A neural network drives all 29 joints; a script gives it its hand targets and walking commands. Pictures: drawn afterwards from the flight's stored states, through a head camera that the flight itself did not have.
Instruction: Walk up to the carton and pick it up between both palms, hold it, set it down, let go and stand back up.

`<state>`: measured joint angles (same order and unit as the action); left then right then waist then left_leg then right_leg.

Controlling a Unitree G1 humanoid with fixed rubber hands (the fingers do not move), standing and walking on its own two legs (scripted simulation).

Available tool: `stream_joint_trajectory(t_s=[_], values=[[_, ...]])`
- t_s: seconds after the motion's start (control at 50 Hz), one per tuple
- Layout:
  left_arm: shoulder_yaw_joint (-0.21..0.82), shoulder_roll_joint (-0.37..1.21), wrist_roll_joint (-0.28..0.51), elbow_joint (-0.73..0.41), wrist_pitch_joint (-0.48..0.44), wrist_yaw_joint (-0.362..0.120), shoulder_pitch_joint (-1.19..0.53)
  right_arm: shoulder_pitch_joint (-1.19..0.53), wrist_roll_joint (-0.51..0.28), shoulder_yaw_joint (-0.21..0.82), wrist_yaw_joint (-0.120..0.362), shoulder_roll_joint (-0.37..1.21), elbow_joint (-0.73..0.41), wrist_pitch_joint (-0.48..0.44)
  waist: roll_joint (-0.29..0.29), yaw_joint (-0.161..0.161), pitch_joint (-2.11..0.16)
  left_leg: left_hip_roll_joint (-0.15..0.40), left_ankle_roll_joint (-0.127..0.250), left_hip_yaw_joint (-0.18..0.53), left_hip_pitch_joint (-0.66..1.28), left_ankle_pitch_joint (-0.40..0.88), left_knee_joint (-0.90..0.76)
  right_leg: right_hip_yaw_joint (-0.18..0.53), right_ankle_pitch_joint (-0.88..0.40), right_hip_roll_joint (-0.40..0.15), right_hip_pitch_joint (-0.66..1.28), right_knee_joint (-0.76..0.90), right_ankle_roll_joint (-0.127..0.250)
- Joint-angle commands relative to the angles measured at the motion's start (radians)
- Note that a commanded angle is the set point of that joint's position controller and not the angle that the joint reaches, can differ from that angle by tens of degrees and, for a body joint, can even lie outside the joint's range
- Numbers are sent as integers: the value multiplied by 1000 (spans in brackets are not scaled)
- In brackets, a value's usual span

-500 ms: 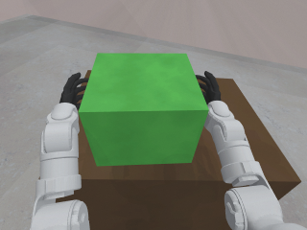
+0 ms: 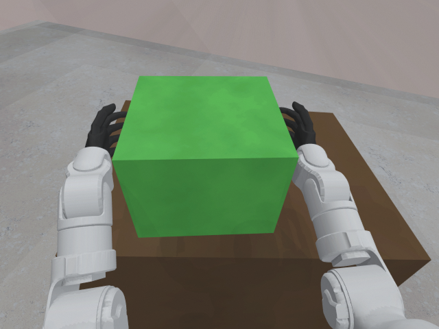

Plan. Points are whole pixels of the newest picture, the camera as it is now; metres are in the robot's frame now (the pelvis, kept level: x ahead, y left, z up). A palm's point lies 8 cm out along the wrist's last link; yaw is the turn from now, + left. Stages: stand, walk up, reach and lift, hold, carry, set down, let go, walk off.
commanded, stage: hold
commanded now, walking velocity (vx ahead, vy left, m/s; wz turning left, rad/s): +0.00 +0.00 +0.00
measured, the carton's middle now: (205, 153) +0.40 -0.01 +0.14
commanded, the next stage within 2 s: none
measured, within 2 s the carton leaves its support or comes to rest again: neither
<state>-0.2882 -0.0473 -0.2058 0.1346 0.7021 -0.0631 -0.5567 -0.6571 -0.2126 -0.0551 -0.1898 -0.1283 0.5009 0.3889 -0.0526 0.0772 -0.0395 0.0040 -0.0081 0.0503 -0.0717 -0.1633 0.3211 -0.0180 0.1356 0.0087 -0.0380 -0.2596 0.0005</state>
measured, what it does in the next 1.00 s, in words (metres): stands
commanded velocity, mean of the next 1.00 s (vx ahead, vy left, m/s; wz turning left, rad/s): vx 0.00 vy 0.00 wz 0.00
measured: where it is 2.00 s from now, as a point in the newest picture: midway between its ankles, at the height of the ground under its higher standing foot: outside the picture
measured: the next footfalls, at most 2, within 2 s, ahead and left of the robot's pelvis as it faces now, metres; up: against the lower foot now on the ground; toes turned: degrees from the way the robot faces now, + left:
none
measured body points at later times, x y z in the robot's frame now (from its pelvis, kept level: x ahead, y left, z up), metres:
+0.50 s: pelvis +0.00 +0.00 +0.00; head -0.05 +0.03 +0.45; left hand +0.37 +0.18 +0.18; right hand +0.38 -0.18 +0.19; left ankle +0.01 +0.12 -0.75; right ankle +0.01 -0.12 -0.75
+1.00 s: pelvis +0.00 +0.00 +0.00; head -0.05 +0.03 +0.45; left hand +0.37 +0.18 +0.18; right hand +0.38 -0.18 +0.19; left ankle +0.01 +0.12 -0.75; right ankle +0.01 -0.12 -0.75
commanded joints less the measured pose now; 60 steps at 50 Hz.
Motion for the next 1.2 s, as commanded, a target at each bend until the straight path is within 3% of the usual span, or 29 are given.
stream_joint_trajectory(t_s=[0.0,1.18], values=[[502,539,136,-150,-86,-109,-730,-743,-105,390,141,606,-314,-42,69,6,-365,-45,-11,-35,113,240,-17,-30,-195,43,83,4,-32],[503,541,137,-146,-86,-109,-730,-747,-106,390,140,607,-315,-41,69,6,-366,-45,-11,-34,113,240,-17,-29,-196,43,83,4,-32]])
